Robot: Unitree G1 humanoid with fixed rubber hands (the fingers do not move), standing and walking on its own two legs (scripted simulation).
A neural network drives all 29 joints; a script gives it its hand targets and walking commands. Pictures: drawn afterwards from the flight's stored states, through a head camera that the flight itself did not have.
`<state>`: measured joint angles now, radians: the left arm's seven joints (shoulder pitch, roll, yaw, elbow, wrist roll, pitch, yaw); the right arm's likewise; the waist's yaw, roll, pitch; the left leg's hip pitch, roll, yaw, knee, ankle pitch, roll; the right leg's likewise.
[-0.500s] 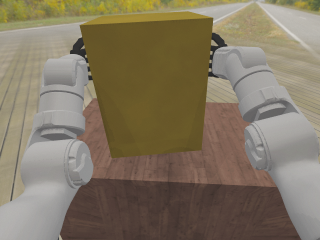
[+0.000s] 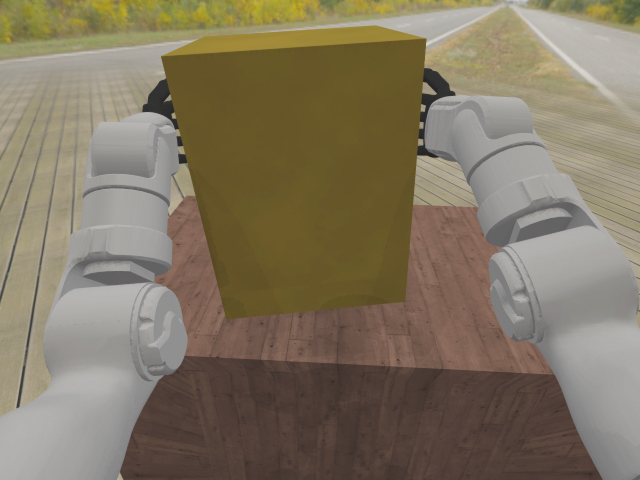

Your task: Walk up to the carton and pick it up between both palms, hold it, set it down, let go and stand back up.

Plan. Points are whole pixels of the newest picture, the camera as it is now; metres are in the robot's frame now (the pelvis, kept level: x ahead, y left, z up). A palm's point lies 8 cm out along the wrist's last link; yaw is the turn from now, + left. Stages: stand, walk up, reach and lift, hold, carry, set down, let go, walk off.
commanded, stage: set down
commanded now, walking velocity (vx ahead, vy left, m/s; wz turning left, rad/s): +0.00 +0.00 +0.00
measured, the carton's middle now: (303, 167) +0.40 -0.01 +0.30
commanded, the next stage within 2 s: none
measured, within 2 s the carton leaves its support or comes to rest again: neither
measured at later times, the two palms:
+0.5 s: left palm (156, 100) +0.41 +0.16 +0.37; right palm (425, 115) +0.38 -0.15 +0.36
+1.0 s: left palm (194, 150) +0.43 +0.13 +0.31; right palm (436, 148) +0.40 -0.18 +0.32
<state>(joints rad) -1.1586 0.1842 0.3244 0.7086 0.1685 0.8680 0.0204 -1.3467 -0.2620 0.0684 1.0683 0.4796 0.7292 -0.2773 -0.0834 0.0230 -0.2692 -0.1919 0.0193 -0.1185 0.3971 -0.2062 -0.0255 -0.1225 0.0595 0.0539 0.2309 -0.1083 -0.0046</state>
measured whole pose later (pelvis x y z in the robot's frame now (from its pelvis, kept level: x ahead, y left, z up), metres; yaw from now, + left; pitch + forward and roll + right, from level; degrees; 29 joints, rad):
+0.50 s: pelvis +0.01 +0.00 +0.00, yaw +1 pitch -3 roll -1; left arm -1.33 0.28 0.39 0.97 0.24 0.60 -0.02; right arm -1.41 -0.16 -0.12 1.21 0.28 0.46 -0.24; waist -0.15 -0.02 -0.16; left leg -0.09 0.01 -0.13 0.34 -0.19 -0.02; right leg -0.03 0.04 0.03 0.21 -0.12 -0.01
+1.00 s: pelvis +0.01 +0.00 +0.00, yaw +0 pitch -2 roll -2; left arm -1.17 0.18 0.33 0.87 0.14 0.55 0.08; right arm -1.31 -0.21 -0.03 1.20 0.36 0.39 -0.20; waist -0.15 -0.01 -0.14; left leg -0.13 0.01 -0.11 0.38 -0.21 -0.02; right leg -0.07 0.04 0.04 0.23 -0.13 0.00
